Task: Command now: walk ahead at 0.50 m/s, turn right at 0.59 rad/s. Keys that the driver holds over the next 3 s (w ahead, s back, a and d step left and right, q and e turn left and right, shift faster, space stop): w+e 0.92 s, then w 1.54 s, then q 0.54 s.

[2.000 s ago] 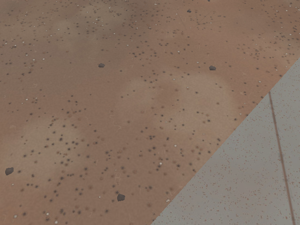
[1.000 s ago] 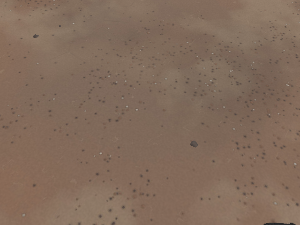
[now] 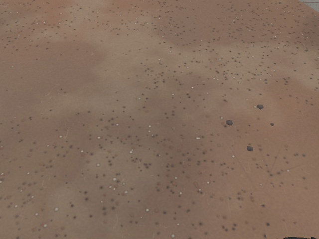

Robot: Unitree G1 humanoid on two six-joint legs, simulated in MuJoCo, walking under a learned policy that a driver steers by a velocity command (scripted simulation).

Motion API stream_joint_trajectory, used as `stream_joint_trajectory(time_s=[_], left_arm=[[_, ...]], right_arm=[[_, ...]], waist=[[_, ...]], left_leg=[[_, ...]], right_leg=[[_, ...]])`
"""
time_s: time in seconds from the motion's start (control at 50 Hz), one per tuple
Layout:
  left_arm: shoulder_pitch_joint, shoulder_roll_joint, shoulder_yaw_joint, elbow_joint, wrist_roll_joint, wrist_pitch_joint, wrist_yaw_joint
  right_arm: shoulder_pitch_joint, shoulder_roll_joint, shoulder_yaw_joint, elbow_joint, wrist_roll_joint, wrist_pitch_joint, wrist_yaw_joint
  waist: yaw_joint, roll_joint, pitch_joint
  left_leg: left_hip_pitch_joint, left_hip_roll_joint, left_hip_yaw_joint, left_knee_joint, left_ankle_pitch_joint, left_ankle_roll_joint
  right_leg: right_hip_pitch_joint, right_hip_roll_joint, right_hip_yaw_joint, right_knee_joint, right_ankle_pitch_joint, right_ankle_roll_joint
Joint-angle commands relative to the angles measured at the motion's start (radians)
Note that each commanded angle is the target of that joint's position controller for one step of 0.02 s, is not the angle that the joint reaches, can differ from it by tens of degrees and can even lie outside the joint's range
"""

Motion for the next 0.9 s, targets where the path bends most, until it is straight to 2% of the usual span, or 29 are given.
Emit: stream_joint_trajectory(time_s=[0.02,0.04,0.06,0.08,0.1,0.12,0.18,0.24,0.28,0.32,0.36,0.38,0.4,0.42,0.44,0.46,0.48,0.5,0.52,0.54,0.56,0.62,0.68,0.72,0.78,0.84,0.86,0.88,0.9], left_arm=[[-0.073,0.123,0.034,-0.113,0.01,-0.013,-0.003],[-0.065,0.104,0.032,-0.115,0.004,-0.008,-0.009],[-0.07,0.078,0.029,-0.107,0.006,-0.005,-0.01],[-0.064,0.055,0.022,-0.128,-0.001,0.001,-0.014],[-0.085,0.058,0.02,-0.136,0.001,0.005,-0.013],[-0.113,0.057,0.02,-0.147,0.004,0.005,-0.014],[-0.158,0.041,0.012,-0.157,0.008,0.003,-0.024],[-0.248,0.02,0.002,-0.178,0.008,-0.01,-0.044],[-0.302,0.017,-0.001,-0.199,0.005,-0.011,-0.056],[-0.334,0.027,0.003,-0.22,0.003,-0.009,-0.066],[-0.313,0.056,0.017,-0.229,0.009,-0.005,-0.071],[-0.259,0.081,0.031,-0.221,0.013,0.0,-0.069],[-0.126,0.119,0.055,-0.188,0.012,0.004,-0.065],[0.054,0.181,0.089,-0.139,0.008,0.012,-0.049],[0.089,0.303,0.111,-0.131,-0.003,0.013,-0.031],[0.099,0.276,0.093,-0.171,0.001,-0.007,-0.038],[0.074,0.201,0.068,-0.157,0.01,-0.023,-0.046],[0.03,0.177,0.059,-0.151,0.011,-0.031,-0.045],[-0.04,0.151,0.05,-0.158,0.011,-0.033,-0.043],[-0.089,0.129,0.04,-0.171,0.022,-0.034,-0.04],[-0.113,0.127,0.038,-0.18,0.029,-0.035,-0.036],[-0.105,0.135,0.04,-0.16,0.022,-0.042,-0.019],[-0.061,0.154,0.046,-0.132,0.014,-0.036,-0.003],[-0.032,0.16,0.048,-0.115,0.01,-0.031,0.003],[0.013,0.16,0.05,-0.085,0.002,-0.026,0.005],[0.016,0.149,0.05,-0.073,0.003,-0.018,0.009],[0.007,0.145,0.05,-0.073,0.005,-0.013,0.009],[0.0,0.119,0.041,-0.076,0.007,-0.011,0.007],[0.001,0.063,0.02,-0.086,0.015,-0.013,0.003]], right_arm=[[0.104,-0.106,-0.032,-0.015,-0.006,0.008,-0.01],[0.092,-0.1,-0.03,-0.009,-0.008,0.006,-0.012],[0.11,-0.083,-0.029,0.0,-0.005,0.001,-0.009],[0.105,-0.119,-0.036,0.012,-0.005,-0.002,-0.009],[0.097,-0.127,-0.042,0.019,0.001,-0.006,-0.01],[0.101,-0.132,-0.044,0.027,0.0,-0.007,-0.013],[0.108,-0.158,-0.051,0.044,0.002,0.0,-0.015],[0.134,-0.181,-0.054,0.066,0.007,0.011,-0.019],[0.162,-0.196,-0.058,0.083,0.015,0.02,-0.019],[0.178,-0.214,-0.064,0.097,0.026,0.031,-0.018],[0.173,-0.241,-0.072,0.1,0.036,0.043,-0.022],[0.17,-0.258,-0.078,0.099,0.041,0.049,-0.025],[0.156,-0.26,-0.077,0.096,0.045,0.057,-0.029],[0.166,-0.229,-0.064,0.089,0.035,0.056,-0.034],[0.235,-0.101,-0.021,0.032,-0.015,0.041,-0.025],[0.2,-0.113,-0.008,0.012,-0.004,0.004,-0.012],[0.086,-0.191,-0.031,-0.015,0.04,-0.016,-0.001],[0.056,-0.18,-0.024,-0.027,0.043,-0.029,0.0],[0.059,-0.173,-0.024,-0.013,0.019,-0.032,-0.008],[0.077,-0.179,-0.03,-0.007,0.002,-0.024,-0.012],[0.09,-0.181,-0.033,-0.006,-0.001,-0.013,-0.011],[0.076,-0.14,-0.024,-0.004,-0.013,0.011,-0.012],[-0.045,-0.101,-0.007,-0.035,-0.012,0.014,-0.009],[-0.119,-0.09,0.0,-0.052,-0.004,0.009,-0.001],[-0.173,-0.115,-0.007,-0.073,0.011,-0.001,0.01],[-0.144,-0.151,-0.024,-0.073,0.014,-0.011,0.015],[-0.102,-0.158,-0.031,-0.063,0.014,-0.015,0.013],[-0.021,-0.172,-0.043,-0.042,0.01,-0.018,0.008],[0.101,-0.211,-0.058,-0.03,-0.008,-0.024,0.0]], waist=[[-0.076,0.128,-0.016],[-0.061,0.149,-0.002],[-0.072,0.133,0.001],[-0.048,0.185,-0.008],[-0.051,0.161,0.009],[-0.057,0.137,0.019],[-0.069,0.095,0.018],[-0.103,0.088,0.036],[-0.12,0.088,0.053],[-0.118,0.094,0.067],[-0.084,0.115,0.039],[-0.045,0.132,-0.004],[0.036,0.12,-0.075],[0.121,0.077,-0.165],[0.05,-0.195,-0.241],[0.066,-0.175,-0.418],[0.096,-0.083,-0.297],[0.064,-0.05,-0.183],[0.016,0.016,-0.118],[-0.023,0.005,-0.084],[-0.046,-0.024,-0.075],[-0.057,-0.009,-0.053],[-0.014,-0.02,-0.02],[0.015,-0.035,-0.007],[0.033,-0.048,0.002],[0.008,-0.08,-0.002],[-0.015,-0.095,-0.01],[-0.057,-0.092,-0.045],[-0.114,-0.035,-0.157]], left_leg=[[0.347,0.316,-0.382,-0.289,-0.137,0.154],[0.296,0.29,-0.31,-0.315,-0.083,0.147],[0.276,0.251,-0.22,-0.32,0.014,0.126],[0.265,0.282,-0.222,-0.349,0.004,0.164],[0.253,0.291,-0.202,-0.377,0.019,0.182],[0.265,0.298,-0.171,-0.385,0.061,0.187],[0.311,0.289,-0.059,-0.386,0.165,0.176],[0.334,0.274,0.041,-0.381,0.216,0.15],[0.371,0.286,0.076,-0.374,0.228,0.138],[0.425,0.306,0.102,-0.348,0.292,0.124],[0.468,0.311,0.143,-0.249,0.573,0.104],[0.476,0.306,0.164,-0.145,0.748,0.092],[0.437,0.282,0.197,0.034,0.838,0.07],[0.261,0.246,0.21,0.286,0.712,0.033],[-0.194,0.102,0.197,0.667,-0.111,-0.031],[-0.356,-0.003,-0.05,0.845,-0.442,-0.033],[-0.452,0.055,-0.102,0.861,-0.35,-0.015],[-0.444,0.092,-0.089,0.783,-0.259,0.0],[-0.384,0.127,-0.089,0.695,-0.2,-0.006],[-0.312,0.148,-0.093,0.636,-0.155,-0.015],[-0.259,0.153,-0.094,0.609,-0.139,-0.028],[-0.22,0.135,-0.064,0.479,-0.069,-0.072],[-0.201,0.1,-0.06,0.246,0.131,-0.092],[-0.143,0.066,-0.058,0.111,0.232,-0.09],[-0.099,0.043,-0.083,0.016,0.258,-0.077],[-0.055,0.039,-0.103,-0.03,0.149,-0.042],[0.0,0.034,-0.09,-0.048,0.111,-0.024],[0.119,0.035,-0.073,-0.085,0.108,0.001],[0.339,0.145,-0.163,-0.068,0.081,0.055]], right_leg=[[-0.406,-0.135,0.001,0.118,0.109,0.016],[-0.366,-0.154,-0.01,0.093,0.132,0.016],[-0.339,-0.158,-0.021,0.08,0.14,0.008],[-0.35,-0.164,-0.037,0.056,0.163,0.021],[-0.367,-0.179,-0.033,0.02,0.183,0.032],[-0.39,-0.179,-0.031,-0.016,0.218,0.04],[-0.398,-0.181,-0.05,-0.164,0.345,0.045],[-0.35,-0.163,-0.104,-0.329,0.466,0.029],[-0.334,-0.153,-0.133,-0.401,0.471,0.013],[-0.325,-0.141,-0.155,-0.45,0.421,-0.011],[-0.244,-0.092,-0.202,-0.479,0.323,-0.05],[-0.154,-0.053,-0.232,-0.485,0.276,-0.074],[0.025,-0.008,-0.254,-0.537,0.303,-0.108],[0.318,-0.006,-0.196,-0.567,0.344,-0.149],[0.68,-0.274,0.291,-0.596,0.259,-0.3],[0.775,-0.399,0.713,-0.769,0.08,-0.411],[0.704,-0.371,0.586,-0.81,0.095,-0.344],[0.559,-0.332,0.456,-0.815,0.167,-0.309],[0.418,-0.289,0.357,-0.818,0.274,-0.278],[0.307,-0.263,0.297,-0.839,0.373,-0.269],[0.236,-0.248,0.279,-0.858,0.437,-0.276],[0.126,-0.207,0.181,-0.878,0.547,-0.274],[0.084,-0.16,0.127,-0.875,0.488,-0.232],[0.062,-0.144,0.125,-0.868,0.41,-0.206],[0.098,-0.17,0.192,-0.827,0.337,-0.19],[0.174,-0.199,0.278,-0.738,0.328,-0.168],[0.178,-0.194,0.293,-0.702,0.348,-0.157],[0.164,-0.157,0.277,-0.628,0.381,-0.132],[0.089,-0.101,0.217,-0.414,0.341,-0.097]])
Next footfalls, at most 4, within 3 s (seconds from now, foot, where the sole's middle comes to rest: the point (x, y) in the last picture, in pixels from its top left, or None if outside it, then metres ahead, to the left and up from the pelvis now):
0.42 right None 0.35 -0.18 -0.77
0.90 left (192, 193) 0.69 -0.10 -0.77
1.38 right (273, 187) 0.73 -0.47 -0.77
1.90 left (261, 122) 1.12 -0.49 -0.77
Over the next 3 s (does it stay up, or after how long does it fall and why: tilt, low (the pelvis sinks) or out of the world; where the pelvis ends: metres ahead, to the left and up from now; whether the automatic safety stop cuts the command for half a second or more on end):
stays up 1.28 -0.77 0.00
